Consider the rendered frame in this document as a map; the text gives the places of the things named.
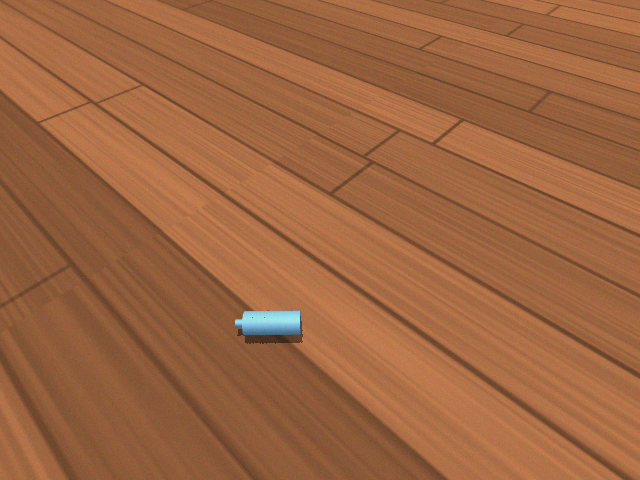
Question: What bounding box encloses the bottle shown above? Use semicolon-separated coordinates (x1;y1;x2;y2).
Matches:
235;311;301;335

